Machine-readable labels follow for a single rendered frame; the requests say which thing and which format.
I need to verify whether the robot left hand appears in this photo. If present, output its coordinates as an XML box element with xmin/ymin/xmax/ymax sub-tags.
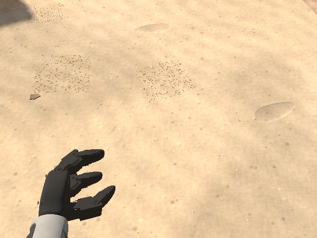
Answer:
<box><xmin>38</xmin><ymin>149</ymin><xmax>116</xmax><ymax>221</ymax></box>

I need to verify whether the left robot forearm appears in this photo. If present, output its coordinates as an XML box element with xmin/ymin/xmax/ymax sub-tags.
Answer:
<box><xmin>26</xmin><ymin>214</ymin><xmax>68</xmax><ymax>238</ymax></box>

